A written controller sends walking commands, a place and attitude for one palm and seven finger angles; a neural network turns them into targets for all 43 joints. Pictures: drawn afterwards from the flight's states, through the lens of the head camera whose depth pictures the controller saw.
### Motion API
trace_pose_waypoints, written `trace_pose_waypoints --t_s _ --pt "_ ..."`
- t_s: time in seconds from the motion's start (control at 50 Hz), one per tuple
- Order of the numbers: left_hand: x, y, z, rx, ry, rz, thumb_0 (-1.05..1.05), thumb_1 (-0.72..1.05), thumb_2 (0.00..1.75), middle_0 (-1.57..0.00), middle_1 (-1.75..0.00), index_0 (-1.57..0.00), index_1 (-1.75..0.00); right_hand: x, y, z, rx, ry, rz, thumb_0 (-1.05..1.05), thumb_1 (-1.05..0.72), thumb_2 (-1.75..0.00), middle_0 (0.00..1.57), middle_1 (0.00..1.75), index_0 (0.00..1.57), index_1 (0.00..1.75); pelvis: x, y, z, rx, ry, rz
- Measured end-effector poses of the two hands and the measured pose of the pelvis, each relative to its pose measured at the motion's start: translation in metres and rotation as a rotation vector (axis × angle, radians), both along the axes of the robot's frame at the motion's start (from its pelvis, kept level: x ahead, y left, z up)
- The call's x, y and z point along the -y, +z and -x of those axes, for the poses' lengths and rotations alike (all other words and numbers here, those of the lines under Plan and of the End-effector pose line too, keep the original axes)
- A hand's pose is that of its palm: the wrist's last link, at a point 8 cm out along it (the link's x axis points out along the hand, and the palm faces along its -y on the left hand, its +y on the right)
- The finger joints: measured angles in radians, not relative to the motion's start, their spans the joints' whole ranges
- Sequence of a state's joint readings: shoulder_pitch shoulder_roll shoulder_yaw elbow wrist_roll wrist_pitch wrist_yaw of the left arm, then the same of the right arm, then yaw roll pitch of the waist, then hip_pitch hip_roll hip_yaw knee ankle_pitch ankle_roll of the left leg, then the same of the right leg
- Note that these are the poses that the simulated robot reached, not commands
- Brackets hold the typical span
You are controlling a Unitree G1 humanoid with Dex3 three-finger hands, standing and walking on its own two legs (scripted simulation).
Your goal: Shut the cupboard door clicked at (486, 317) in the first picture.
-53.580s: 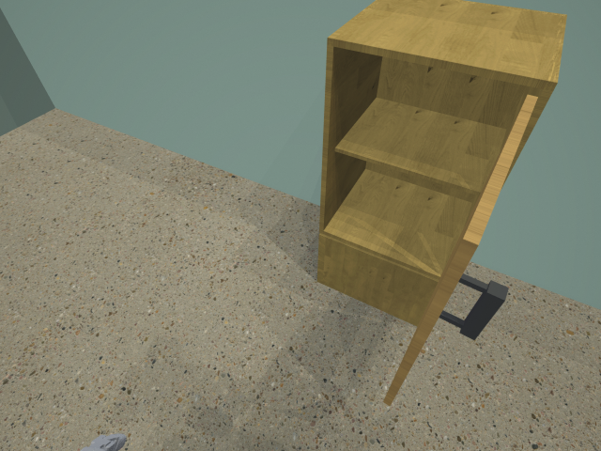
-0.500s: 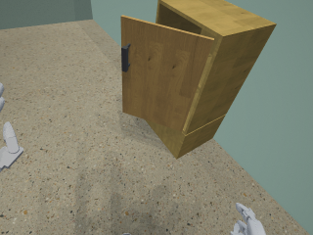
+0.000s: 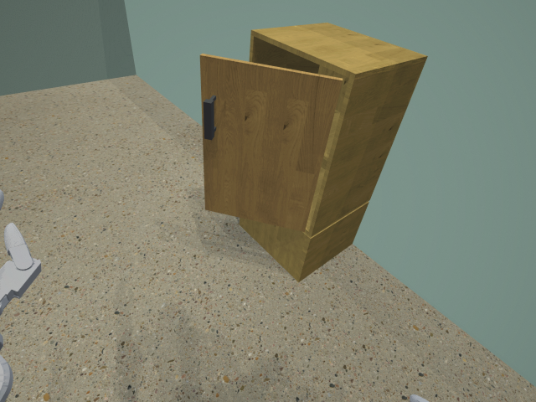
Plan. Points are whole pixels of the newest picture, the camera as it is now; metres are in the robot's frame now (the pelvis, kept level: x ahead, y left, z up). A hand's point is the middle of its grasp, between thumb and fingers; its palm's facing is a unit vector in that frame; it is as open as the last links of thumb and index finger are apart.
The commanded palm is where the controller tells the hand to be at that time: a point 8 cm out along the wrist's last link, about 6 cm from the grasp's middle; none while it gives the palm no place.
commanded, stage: stop stepping back and stand still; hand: left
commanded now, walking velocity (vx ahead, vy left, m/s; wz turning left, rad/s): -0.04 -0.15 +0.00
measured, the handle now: (211, 117) +0.92 +0.19 +0.01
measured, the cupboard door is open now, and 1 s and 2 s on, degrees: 37 37 37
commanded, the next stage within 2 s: let the arm hang, fingers relaxed in 0.16 s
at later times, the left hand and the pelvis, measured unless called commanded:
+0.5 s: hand out of the picture +0.12 +0.15 -0.12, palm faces +0.05 -0.98 -0.19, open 7.4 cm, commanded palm none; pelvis +0.01 -0.02 +0.00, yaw +3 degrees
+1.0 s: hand out of the picture -0.02 +0.19 -0.14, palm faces +0.04 -0.97 -0.24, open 7.4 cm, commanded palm none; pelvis +0.00 +0.00 +0.03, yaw +1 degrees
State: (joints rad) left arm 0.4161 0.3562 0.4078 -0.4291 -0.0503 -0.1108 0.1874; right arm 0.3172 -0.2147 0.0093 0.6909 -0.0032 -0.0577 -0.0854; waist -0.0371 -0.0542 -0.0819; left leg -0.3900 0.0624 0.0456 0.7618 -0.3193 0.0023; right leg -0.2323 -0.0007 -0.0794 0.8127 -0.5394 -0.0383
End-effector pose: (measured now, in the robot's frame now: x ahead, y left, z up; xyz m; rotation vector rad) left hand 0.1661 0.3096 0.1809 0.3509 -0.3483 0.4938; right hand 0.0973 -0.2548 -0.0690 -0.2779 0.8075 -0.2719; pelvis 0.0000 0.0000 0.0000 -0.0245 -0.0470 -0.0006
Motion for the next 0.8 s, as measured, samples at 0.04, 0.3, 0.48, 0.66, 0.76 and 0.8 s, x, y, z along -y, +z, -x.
trace_pose_waypoints --t_s 0.04,0.3,0.48,0.66,0.76,0.8 --pt "0.007 0.002 -0.005 -0.039 -0.051 -0.024 0.02 0.89 0.9 -0.21 -0.3 -0.2 -0.3 -0.01 0.004 0.003 0.007 0.007 -0.02 0.01 -0.9 -0.89 0.2 0.29 0.2 0.3 -0.001 0.005 0.006 0.002 -0.008 -0.006" --pt "0.024 0.03 -0.003 -0.268 -0.034 -0.304 0.01 0.89 0.9 -0.21 -0.3 -0.21 -0.3 -0.018 -0.017 -0.025 -0.009 0.075 -0.203 0.01 -0.9 -0.89 0.2 0.3 0.21 0.3 0.016 0.016 -0.007 -0.063 -0.014 -0.006" --pt "0.092 -0.256 0.046 -1.19 -0.107 0.377 0.01 0.91 0.9 -0.2 -0.3 -0.19 -0.3 0.006 -0.045 -0.032 -0.178 0.121 -0.129 0.01 -0.91 -0.89 0.2 0.29 0.2 0.3 0.015 -0.001 -0.009 -0.011 0.058 -0.03" --pt "0.094 -0.305 0.129 -1.479 -0.018 0.572 -0.06 1.01 0.9 -0.21 -0.3 -0.21 -0.3 0.007 -0.026 0.015 -0.376 0.078 -0.071 0.01 -0.91 -0.89 0.19 0.29 0.2 0.3 0.018 0.018 -0.004 -0.019 0.056 -0.008" --pt "0.077 -0.293 0.168 -1.624 0.037 0.533 -0.03 0.96 0.9 -0.21 -0.3 -0.2 -0.3 -0.006 -0.037 0.038 -0.415 0.031 -0.135 0.01 -0.91 -0.9 0.19 0.29 0.2 0.3 0.01 0.026 -0.003 -0.017 0.038 -0.01" --pt "0.072 -0.289 0.178 -1.654 0.061 0.524 -0.01 0.94 0.9 -0.21 -0.3 -0.2 -0.3 -0.014 -0.042 0.048 -0.437 0.021 -0.162 0.01 -0.91 -0.89 0.19 0.29 0.2 0.3 0.007 0.027 -0.002 -0.013 0.032 -0.012"
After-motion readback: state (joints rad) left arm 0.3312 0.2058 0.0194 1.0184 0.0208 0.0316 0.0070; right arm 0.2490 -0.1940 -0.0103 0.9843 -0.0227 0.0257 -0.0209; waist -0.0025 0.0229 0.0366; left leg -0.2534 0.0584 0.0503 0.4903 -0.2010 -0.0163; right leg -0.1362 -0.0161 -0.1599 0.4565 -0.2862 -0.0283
